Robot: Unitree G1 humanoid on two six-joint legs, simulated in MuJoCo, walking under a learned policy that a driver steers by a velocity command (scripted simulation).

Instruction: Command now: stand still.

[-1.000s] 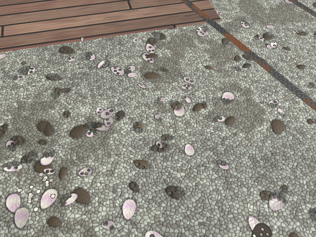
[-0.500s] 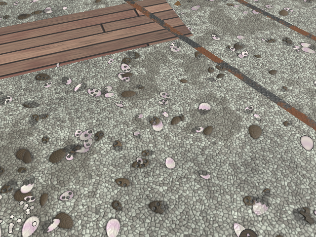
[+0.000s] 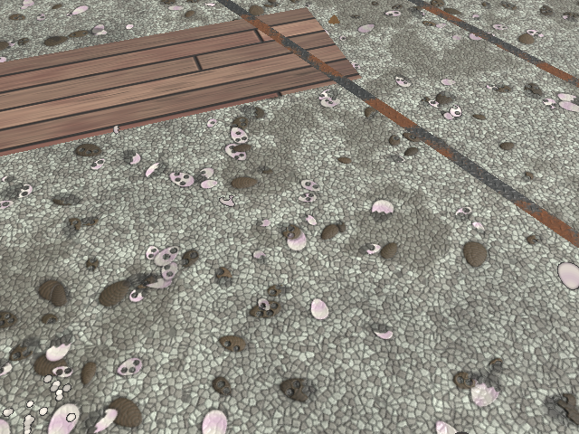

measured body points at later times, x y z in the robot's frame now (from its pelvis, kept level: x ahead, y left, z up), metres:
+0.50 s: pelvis +0.05 +0.01 -0.01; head +0.05 +0.01 +0.44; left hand +0.06 +0.27 -0.16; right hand +0.08 -0.25 -0.15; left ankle -0.01 +0.12 -0.74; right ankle +0.00 -0.11 -0.74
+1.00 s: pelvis +0.27 +0.03 -0.03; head +0.31 +0.04 +0.42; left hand +0.52 +0.26 -0.10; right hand +0.18 -0.23 -0.16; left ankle +0.02 +0.13 -0.69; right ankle +0.40 -0.04 -0.74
